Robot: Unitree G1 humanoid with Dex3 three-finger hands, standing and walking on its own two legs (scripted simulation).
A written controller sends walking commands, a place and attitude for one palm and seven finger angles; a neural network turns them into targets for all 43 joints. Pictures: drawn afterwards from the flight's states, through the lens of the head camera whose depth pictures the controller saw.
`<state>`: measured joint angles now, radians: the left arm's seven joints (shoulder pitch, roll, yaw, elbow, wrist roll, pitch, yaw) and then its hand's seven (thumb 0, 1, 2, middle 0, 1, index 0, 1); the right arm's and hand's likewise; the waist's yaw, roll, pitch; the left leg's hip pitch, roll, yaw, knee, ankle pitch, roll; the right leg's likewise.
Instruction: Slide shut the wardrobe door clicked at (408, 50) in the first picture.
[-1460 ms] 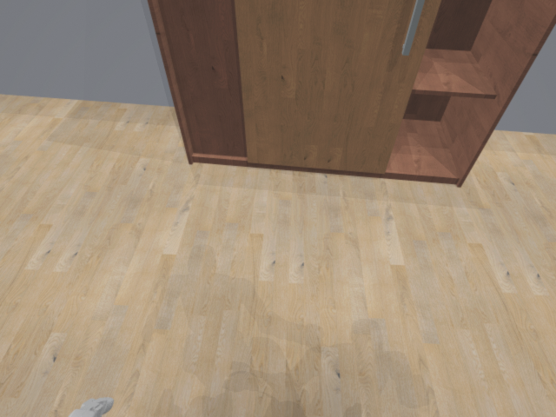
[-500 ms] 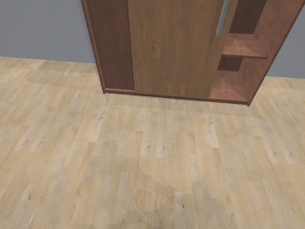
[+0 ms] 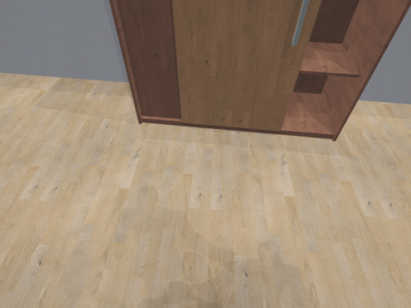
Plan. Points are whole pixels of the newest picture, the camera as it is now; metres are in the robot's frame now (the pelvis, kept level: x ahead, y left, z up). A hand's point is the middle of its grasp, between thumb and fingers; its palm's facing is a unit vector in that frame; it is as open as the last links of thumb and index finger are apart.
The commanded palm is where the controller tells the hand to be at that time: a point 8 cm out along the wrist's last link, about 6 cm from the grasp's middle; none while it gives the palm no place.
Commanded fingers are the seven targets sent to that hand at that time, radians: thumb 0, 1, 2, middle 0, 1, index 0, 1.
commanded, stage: walk to a spot facing it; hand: left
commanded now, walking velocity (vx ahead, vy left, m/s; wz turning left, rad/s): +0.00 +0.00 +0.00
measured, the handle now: (303, 8) +1.39 -0.38 +0.08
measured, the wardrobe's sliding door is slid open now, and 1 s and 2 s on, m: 0.39 0.39 0.39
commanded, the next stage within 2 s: none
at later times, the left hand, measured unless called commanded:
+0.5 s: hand out of the picture +0.05 +0.19 -0.18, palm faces -0.10 -0.96 -0.25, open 7.4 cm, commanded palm none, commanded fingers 0.00 0.90 0.90 -0.20 -0.30 -0.20 -0.30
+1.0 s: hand (138, 251) +0.29 +0.20 -0.18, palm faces -0.37 -0.91 -0.20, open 7.4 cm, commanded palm none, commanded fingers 0.00 0.90 0.90 -0.20 -0.30 -0.20 -0.30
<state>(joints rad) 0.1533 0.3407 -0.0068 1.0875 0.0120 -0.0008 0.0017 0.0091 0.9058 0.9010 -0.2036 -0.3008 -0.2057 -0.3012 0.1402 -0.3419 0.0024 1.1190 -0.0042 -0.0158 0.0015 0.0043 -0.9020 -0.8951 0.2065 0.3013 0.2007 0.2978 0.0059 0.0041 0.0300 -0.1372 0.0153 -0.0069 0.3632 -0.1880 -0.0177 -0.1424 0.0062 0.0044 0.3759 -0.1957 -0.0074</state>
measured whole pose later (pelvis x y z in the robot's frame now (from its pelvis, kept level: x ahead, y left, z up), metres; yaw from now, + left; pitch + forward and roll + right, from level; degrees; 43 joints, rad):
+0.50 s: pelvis +0.00 -0.01 -0.03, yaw -9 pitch -1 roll +0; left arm 0.31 0.22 0.04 0.94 0.03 0.02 -0.02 0.01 0.91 0.90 -0.20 -0.30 -0.20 -0.30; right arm 0.22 -0.25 -0.04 1.01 -0.01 0.04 0.01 0.00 -0.90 -0.90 0.21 0.30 0.20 0.30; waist 0.04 0.03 0.03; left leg -0.34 0.08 0.07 0.86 -0.52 -0.03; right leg -0.34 0.05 0.04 0.69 -0.32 -0.03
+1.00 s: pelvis +0.14 +0.02 +0.00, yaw -27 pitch +1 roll -2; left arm 0.25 0.28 0.11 0.95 0.04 0.03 -0.04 0.01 0.91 0.90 -0.20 -0.30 -0.20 -0.30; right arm 0.34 -0.14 -0.02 0.98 -0.01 -0.09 -0.03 0.00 -0.90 -0.90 0.20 0.30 0.20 0.30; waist 0.02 -0.06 0.00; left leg -0.09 0.06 0.20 0.39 -0.31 0.02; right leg -0.62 -0.03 0.00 1.20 -0.21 0.01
